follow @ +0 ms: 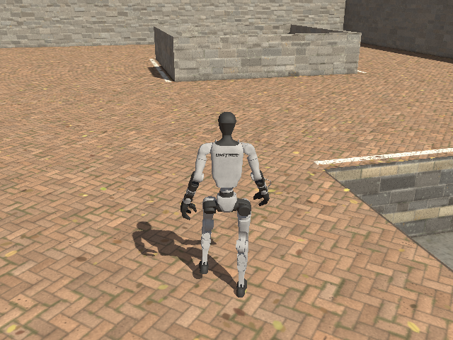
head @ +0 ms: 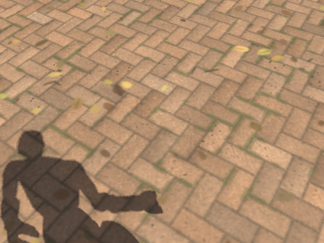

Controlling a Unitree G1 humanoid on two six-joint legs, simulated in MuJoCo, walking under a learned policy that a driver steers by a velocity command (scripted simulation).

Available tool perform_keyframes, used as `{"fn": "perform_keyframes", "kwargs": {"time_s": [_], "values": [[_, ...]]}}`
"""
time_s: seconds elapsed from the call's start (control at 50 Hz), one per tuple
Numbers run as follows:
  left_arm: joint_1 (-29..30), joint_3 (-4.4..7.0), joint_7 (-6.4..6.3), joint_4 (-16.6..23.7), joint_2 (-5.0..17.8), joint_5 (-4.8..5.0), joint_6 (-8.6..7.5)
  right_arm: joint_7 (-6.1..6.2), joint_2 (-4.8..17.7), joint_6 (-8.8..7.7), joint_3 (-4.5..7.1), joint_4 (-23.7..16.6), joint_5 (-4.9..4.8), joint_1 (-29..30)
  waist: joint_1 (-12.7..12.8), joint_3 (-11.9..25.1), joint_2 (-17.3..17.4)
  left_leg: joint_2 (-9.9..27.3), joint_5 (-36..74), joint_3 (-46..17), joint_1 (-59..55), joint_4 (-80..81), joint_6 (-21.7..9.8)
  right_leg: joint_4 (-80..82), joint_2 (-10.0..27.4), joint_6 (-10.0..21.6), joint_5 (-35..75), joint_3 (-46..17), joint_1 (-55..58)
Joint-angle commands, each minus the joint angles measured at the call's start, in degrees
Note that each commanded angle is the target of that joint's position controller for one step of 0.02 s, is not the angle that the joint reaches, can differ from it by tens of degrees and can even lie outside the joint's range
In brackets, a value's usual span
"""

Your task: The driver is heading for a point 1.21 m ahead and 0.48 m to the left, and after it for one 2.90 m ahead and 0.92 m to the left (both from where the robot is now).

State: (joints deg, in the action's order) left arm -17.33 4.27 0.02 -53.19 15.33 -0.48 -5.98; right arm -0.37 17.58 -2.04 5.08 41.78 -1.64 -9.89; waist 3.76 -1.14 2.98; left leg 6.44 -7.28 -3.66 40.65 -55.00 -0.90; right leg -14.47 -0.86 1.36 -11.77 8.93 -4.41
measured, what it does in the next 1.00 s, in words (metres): walks ahead, turning left: left foot, then right foot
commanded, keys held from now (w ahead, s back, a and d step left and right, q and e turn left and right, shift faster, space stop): w+q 0.86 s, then w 0.14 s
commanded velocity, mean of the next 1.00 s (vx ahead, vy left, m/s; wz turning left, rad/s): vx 0.50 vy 0.00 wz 0.57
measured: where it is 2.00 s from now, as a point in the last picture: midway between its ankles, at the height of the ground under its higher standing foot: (93, 151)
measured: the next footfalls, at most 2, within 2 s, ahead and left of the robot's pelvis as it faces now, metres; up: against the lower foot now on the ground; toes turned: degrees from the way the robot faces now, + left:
left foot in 0.22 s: +0.28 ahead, +0.15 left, +0.00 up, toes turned +11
right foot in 0.72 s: +0.60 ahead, +0.04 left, +0.00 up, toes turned +28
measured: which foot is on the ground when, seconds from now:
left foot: up 0.00-0.20, down 0.22-0.72, up 0.74-1.00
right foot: down 0.00-0.24, up 0.26-0.70, down 0.72-1.00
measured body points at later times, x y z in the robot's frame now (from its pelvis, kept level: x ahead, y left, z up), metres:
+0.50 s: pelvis +0.27 +0.08 +0.00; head +0.30 +0.11 +0.45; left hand +0.38 +0.39 -0.10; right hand +0.42 -0.17 -0.10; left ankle +0.24 +0.15 -0.75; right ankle +0.45 -0.08 -0.67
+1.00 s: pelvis +0.54 +0.13 +0.00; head +0.56 +0.14 +0.45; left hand +0.41 +0.38 -0.12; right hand +0.83 +0.00 -0.09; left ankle +0.52 +0.31 -0.67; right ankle +0.57 +0.02 -0.75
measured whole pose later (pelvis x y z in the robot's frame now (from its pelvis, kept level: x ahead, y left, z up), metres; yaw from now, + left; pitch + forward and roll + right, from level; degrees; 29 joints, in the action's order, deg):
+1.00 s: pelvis +0.54 +0.13 +0.00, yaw +34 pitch +2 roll -2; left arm -19.3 4.0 0.9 -47.5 15.5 -0.3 -5.7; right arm 0.0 17.6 -1.3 4.3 36.6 -1.1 -10.9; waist 3.7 -1.0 2.8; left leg 4.4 -12.0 -5.0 38.2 -56.7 -0.2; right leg -17.4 -1.0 1.8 -12.1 6.4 -7.0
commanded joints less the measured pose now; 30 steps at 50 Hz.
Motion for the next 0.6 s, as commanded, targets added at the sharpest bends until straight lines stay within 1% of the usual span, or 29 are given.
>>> {"fn": "perform_keyframes", "kwargs": {"time_s": [0.02,0.08,0.12,0.14,0.16,0.18,0.2,0.22,0.24,0.26,0.28,0.3,0.32,0.34,0.36,0.4,0.42,0.46,0.5,0.54,0.58,0.6], "values": [[4.3,1.73,-0.47,4.5,9.0,0.27,-0.62,-1.16,0.1,-0.71,-0.64,-4.9,0.14,3.3,-0.9,-0.9,-6.3,0.7,8.2,1.2,0.1,8.5,-0.3,6.5,15.0,7.8,17.1,-4.5,0.7],[1.3,2.03,-0.61,3.7,10.4,0.9,0.22,-2.23,-0.3,-0.66,-1.06,-7.5,0.15,8.9,1.0,-2.8,-5.9,-0.4,8.3,4.1,-0.2,14.4,-1.2,5.6,16.2,7.0,17.4,-1.7,4.4],[0.1,2.3,-0.63,3.3,11.3,1.44,1.01,-2.88,0.3,-0.54,-0.97,-9.1,0.04,10.9,0.9,-3.6,-6.4,-1.3,4.7,5.6,-0.4,16.9,-2.4,3.6,17.5,6.2,21.1,-0.4,7.8],[0.2,2.46,-0.7,3.3,11.9,1.65,1.43,-3.14,0.9,-0.47,-0.68,-9.6,0.08,10.8,0.1,-3.2,-6.9,-2.4,2.0,6.8,-2.2,17.9,-3.4,1.3,17.9,5.6,27.2,0.6,9.0],[0.5,2.7,-0.87,3.5,12.9,1.81,1.8,-3.25,1.9,-0.32,-0.19,-9.9,0.22,9.6,-1.2,-1.8,-8.0,-4.3,-1.0,8.4,-5.6,18.2,-4.5,-2.3,17.9,5.1,37.0,1.7,9.8],[0.6,2.97,-1.1,3.7,13.9,1.97,2.24,-3.22,3.4,-0.13,0.61,-9.5,0.31,6.4,-3.4,0.7,-9.2,-6.6,-4.0,10.1,-10.8,18.3,-5.8,-8.1,17.8,4.6,46.7,2.7,10.1],[1.4,3.02,-1.35,4.0,14.2,2.1,2.78,-3.03,5.6,-0.04,2.01,-7.6,0.18,-1.2,-7.9,4.6,-8.8,-9.3,-2.9,11.2,-20.9,21.2,-7.6,-18.3,16.5,3.6,51.7,4.1,8.2],[1.2,2.49,-1.63,4.5,13.0,1.68,2.76,-2.07,9.4,0.33,4.08,-4.8,0.11,-11.3,-12.8,9.7,-6.4,-9.8,0.1,8.3,-37.6,23.5,-10.0,-32.6,14.5,1.3,44.7,4.9,-1.5],[-1.5,0.37,-1.19,6.8,5.9,-0.98,1.97,-0.77,15.2,0.72,5.21,-3.9,-0.11,-14.6,-9.8,13.5,7.6,4.3,1.0,-14.8,-55.3,24.3,-15.5,-52.6,8.2,-1.5,-0.7,4.4,-23.3],[-1.9,-0.78,-0.37,9.6,4.9,0.17,-0.61,-1.28,16.5,-0.37,4.6,-6.3,0.47,-13.9,-7.8,23.9,11.1,13.9,-8.9,-45.2,-65.3,34.7,-25.3,-65.8,-0.6,-2.6,-24.4,-9.4,-37.5],[5.9,0.47,0.28,11.2,9.8,2.58,-2.08,-1.77,11.5,-1.08,3.21,-5.7,0.88,-14.0,-10.9,19.3,3.4,12.2,-8.0,-39.4,-63.2,37.6,-21.4,-67.2,2.4,-1.7,-19.4,-14.2,-44.0],[7.6,0.26,0.44,11.9,9.4,2.93,-2.77,-1.77,9.5,-1.62,2.59,-5.4,0.72,-11.6,-9.4,12.2,2.3,9.9,-3.9,-30.4,-55.5,37.5,-19.2,-63.2,4.6,-0.6,-14.2,-13.3,-44.8],[7.1,0.25,-0.12,10.9,8.9,1.62,-2.8,-1.66,7.9,-1.8,2.04,-6.1,0.53,-7.2,-6.4,8.4,-2.6,7.1,0.7,-24.1,-46.2,37.6,-17.1,-58.4,7.0,-0.7,-10.2,-13.4,-40.7],[6.1,0.8,-0.39,10.5,9.6,0.61,-2.23,-1.55,6.2,-1.82,1.44,-6.9,0.9,-3.9,-4.1,6.2,-1.9,5.3,6.4,-19.9,-39.0,38.4,-16.2,-54.2,8.4,-1.2,-8.1,-13.5,-36.3],[5.1,1.03,-0.22,10.5,9.7,0.4,-1.36,-1.35,5.6,-1.82,1.13,-7.6,1.4,-2.4,-2.6,5.5,-0.9,4.2,8.6,-18.2,-34.5,39.9,-15.9,-52.5,9.0,-1.6,-6.8,-13.7,-33.0],[5.0,0.85,-0.21,11.2,8.0,-0.19,-0.14,-0.82,6.3,-2.19,1.34,-7.4,1.16,-2.7,-1.8,4.9,-0.8,3.1,12.9,-15.7,-29.8,41.4,-16.7,-48.3,8.5,-3.2,-4.7,-12.6,-31.0],[6.2,0.67,-0.32,11.8,7.3,-0.5,0.21,-0.41,6.9,-2.27,1.49,-7.1,1.07,-3.5,-2.0,4.3,-0.9,2.4,13.8,-14.2,-28.3,41.9,-16.6,-45.6,7.9,-4.0,-2.4,-12.2,-31.2],[10.7,0.2,-0.4,13.3,6.1,-0.65,0.38,0.43,7.7,-2.14,1.74,-6.4,0.9,-5.3,-3.4,2.8,-0.6,0.9,13.0,-12.2,-27.1,42.1,-15.6,-37.9,6.8,-5.0,4.3,-11.9,-32.3],[15.0,-0.33,-0.06,14.5,5.0,-0.42,0.14,0.88,7.7,-1.8,1.73,-5.8,0.62,-6.9,-5.1,2.0,0.6,-1.0,9.0,-10.6,-26.3,41.4,-13.6,-28.5,4.9,-5.1,11.9,-11.8,-30.4],[18.9,-0.65,0.51,15.7,4.6,0.1,-0.23,1.11,8.0,-1.53,1.83,-5.1,0.43,-8.6,-6.8,1.3,1.5,-1.5,5.1,-10.9,-25.7,40.8,-12.3,-21.4,3.0,-4.9,16.4,-11.4,-27.4],[21.2,-0.51,1.03,16.8,5.4,0.69,-0.65,1.16,8.3,-1.33,1.9,-4.2,0.21,-10.5,-7.7,0.9,2.1,-0.3,2.8,-13.5,-27.1,39.2,-11.9,-18.2,2.0,-4.4,17.0,-12.1,-25.9],[21.6,-0.26,1.27,17.2,6.2,0.81,-0.87,1.21,7.9,-1.17,1.83,-3.9,0.07,-11.1,-7.7,0.9,2.3,0.4,1.9,-15.1,-28.7,37.6,-11.7,-16.5,1.7,-4.0,15.9,-12.7,-25.6]]}}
